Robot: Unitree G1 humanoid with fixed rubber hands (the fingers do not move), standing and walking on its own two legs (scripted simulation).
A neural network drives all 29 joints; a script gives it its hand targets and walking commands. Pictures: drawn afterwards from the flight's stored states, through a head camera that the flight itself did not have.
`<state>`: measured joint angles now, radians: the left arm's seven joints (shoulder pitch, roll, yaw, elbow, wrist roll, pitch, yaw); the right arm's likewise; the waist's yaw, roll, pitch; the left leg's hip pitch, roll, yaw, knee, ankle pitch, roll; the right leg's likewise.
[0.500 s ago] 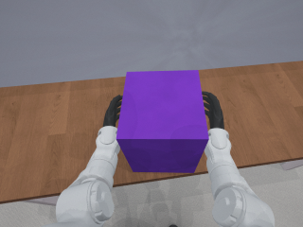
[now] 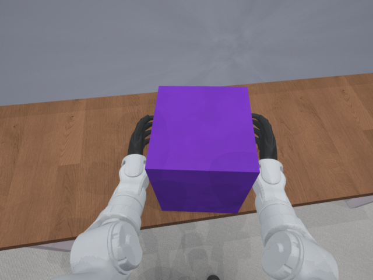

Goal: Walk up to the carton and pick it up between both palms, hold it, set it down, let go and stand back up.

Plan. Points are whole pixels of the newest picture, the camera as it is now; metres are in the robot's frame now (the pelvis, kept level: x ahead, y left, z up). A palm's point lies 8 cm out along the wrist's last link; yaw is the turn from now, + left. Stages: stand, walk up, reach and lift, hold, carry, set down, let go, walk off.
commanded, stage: set down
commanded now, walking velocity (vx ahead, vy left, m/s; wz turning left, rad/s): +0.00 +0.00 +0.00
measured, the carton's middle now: (200, 154) +0.41 -0.01 -0.05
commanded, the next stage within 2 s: none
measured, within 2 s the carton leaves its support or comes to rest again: rests again in 0.52 s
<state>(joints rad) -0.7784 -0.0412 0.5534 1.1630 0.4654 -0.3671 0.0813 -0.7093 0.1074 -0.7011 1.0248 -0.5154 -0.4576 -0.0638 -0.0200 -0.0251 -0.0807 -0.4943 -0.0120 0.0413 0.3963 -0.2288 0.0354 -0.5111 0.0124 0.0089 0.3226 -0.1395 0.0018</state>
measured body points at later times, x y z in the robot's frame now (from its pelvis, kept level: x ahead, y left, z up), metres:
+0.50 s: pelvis +0.00 +0.00 +0.00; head +0.13 +0.02 +0.42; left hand +0.42 +0.15 -0.05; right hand +0.40 -0.16 -0.05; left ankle -0.04 +0.09 -0.73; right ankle -0.01 -0.13 -0.74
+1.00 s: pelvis -0.03 +0.00 -0.02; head +0.07 +0.02 +0.42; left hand +0.39 +0.18 -0.03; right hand +0.36 -0.16 -0.03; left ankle -0.04 +0.09 -0.74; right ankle -0.01 -0.13 -0.74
